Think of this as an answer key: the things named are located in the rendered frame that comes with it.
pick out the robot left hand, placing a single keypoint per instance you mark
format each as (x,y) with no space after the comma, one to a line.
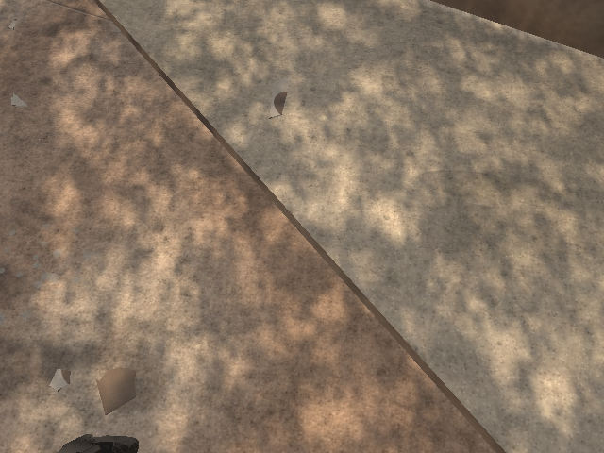
(105,444)

